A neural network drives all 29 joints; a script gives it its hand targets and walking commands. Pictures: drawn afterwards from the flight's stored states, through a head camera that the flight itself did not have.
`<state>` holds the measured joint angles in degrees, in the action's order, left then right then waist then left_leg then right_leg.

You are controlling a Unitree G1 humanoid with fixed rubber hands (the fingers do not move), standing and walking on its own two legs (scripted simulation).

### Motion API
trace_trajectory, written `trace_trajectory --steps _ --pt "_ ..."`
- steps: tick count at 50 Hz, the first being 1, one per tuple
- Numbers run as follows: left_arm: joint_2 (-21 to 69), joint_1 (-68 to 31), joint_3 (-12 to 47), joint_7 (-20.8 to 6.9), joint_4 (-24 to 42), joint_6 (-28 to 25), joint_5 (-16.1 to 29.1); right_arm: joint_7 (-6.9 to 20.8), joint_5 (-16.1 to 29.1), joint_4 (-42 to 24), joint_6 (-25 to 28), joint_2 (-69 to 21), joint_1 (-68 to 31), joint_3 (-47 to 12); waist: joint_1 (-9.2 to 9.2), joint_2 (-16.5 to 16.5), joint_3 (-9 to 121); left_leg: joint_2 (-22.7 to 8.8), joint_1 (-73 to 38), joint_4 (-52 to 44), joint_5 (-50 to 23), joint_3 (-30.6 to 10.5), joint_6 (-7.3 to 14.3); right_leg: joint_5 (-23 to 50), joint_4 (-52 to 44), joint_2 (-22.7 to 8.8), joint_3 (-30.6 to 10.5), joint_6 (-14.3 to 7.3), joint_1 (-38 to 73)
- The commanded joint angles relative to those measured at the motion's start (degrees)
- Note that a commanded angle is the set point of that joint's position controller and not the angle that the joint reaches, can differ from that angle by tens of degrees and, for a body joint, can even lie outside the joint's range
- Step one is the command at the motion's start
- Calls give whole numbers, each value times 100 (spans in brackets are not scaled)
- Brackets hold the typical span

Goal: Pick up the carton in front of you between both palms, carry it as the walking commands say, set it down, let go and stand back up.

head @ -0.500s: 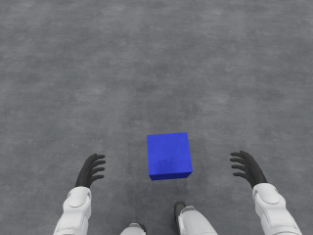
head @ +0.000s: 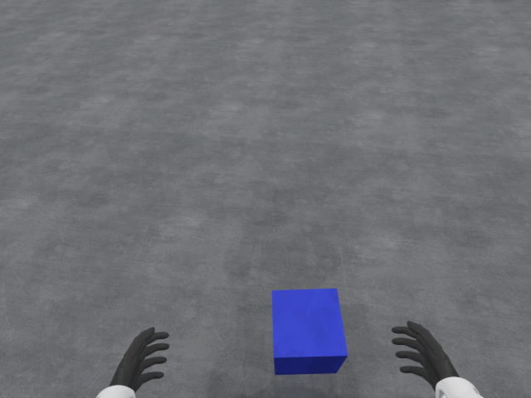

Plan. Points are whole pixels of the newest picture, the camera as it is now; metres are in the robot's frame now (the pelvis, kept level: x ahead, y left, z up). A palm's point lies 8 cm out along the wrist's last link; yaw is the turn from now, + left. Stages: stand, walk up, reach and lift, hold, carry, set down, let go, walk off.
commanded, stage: let go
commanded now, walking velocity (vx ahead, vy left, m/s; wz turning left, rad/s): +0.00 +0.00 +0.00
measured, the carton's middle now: (304, 333) +0.39 -0.09 -0.65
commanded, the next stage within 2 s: stand in 0.16 s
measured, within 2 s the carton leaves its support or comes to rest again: neither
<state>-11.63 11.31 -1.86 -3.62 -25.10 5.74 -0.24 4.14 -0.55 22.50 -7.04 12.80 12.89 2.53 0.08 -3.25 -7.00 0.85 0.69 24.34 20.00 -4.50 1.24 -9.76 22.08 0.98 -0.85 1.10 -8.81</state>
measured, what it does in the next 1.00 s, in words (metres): stands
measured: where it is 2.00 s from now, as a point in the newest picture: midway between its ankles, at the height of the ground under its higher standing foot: outside the picture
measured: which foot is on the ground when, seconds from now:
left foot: down 0.00-1.00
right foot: down 0.00-1.00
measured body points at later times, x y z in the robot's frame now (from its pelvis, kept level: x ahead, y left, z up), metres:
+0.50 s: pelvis +0.02 -0.01 -0.01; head +0.03 -0.02 +0.44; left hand +0.15 +0.29 -0.10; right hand +0.17 -0.30 -0.10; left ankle -0.07 +0.11 -0.74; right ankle +0.03 -0.13 -0.74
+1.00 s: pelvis +0.01 -0.02 -0.01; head +0.01 -0.03 +0.44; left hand +0.12 +0.28 -0.11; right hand +0.14 -0.32 -0.11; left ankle -0.07 +0.11 -0.74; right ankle +0.03 -0.13 -0.74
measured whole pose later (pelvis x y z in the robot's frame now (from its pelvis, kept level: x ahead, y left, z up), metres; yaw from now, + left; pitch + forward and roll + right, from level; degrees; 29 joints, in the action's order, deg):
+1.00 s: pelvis +0.01 -0.02 -0.01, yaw +1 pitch -1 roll +0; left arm -19.1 7.9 -2.0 1.0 -51.2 -0.2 -1.8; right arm -1.4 -1.9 42.5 -0.4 21.0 13.5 1.7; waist -0.6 -1.6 -0.8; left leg 0.9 4.0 26.6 21.4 -5.9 -0.5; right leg -14.3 29.6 0.7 0.6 -0.8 -14.2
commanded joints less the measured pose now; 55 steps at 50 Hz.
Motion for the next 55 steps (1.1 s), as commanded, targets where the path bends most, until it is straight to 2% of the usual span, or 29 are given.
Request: trace_trajectory --steps 1,6,7,8,9,10,12,13,16,24,28,41,55 --pt "-484 36 -180 22 496 -20 -8 -78 7 -553 41 619 143 233 -2 264 714 -83 1945 -627 -2132 214 -265 1810 342 241 96 -19 2294" --pt "-557 46 -258 12 469 -95 -67 -89 130 -496 151 500 92 139 -57 140 959 70 1755 -424 -2759 241 -322 2613 384 141 -34 23 2133" --pt "-643 299 -327 139 163 -262 -23 -236 -45 -699 -139 767 40 341 54 256 1253 55 1627 -276 -3122 261 -348 2761 565 278 31 26 2033" --pt "-698 245 -343 207 244 -315 -43 -294 -43 -624 -193 789 185 315 19 143 1308 84 1705 -216 -3234 254 -377 2857 639 264 6 20 2022" --pt "-1251 66 -439 392 -646 -292 -167 -479 -112 177 123 1284 -224 361 -211 -78 1188 -198 1515 118 -2253 298 -485 2076 623 -374 43 30 958" --pt "-1316 -41 -421 453 -695 -322 -252 -532 -132 212 240 1154 -138 336 -96 -49 1202 -195 1277 47 -1859 177 -475 1594 549 -414 -57 -2 622" --pt "-1231 -140 -394 475 -802 -400 -274 -552 -160 340 380 1130 27 305 10 -2 1133 -218 1171 80 -1430 77 -412 1115 482 -429 -142 -89 321" --pt "-1197 -204 -359 472 -869 -444 -274 -547 -179 401 439 1112 12 277 12 112 1140 -244 1156 105 -1312 27 -374 907 486 -404 -172 -114 183" --pt "-1183 -343 -321 453 -1122 -514 -262 -512 -191 588 533 1208 -76 280 0 128 1038 -313 1224 107 -1336 -95 -282 702 572 -338 -149 -147 -20" --pt "-1415 -336 -294 465 -1532 -600 -220 -530 -168 916 629 1474 -29 276 -33 292 1012 -414 1140 156 -2052 -279 -192 1204 775 -443 -217 -243 48" --pt "-1518 -344 -277 504 -1688 -623 -217 -556 -152 1084 651 1527 2 250 -49 337 1008 -418 1083 136 -2161 -305 -181 1311 754 -508 -276 -287 127" --pt "-1627 -506 -225 504 -2128 -661 -170 -575 -138 1514 711 1590 15 150 -56 259 921 -428 1048 -52 -1777 -345 -156 1144 538 -600 -436 -346 237" --pt "-1742 -651 -213 454 -2543 -675 -127 -573 -131 1908 771 1704 -23 75 -75 320 716 -461 1093 -337 -1178 -394 -95 618 186 -633 -578 -328 239"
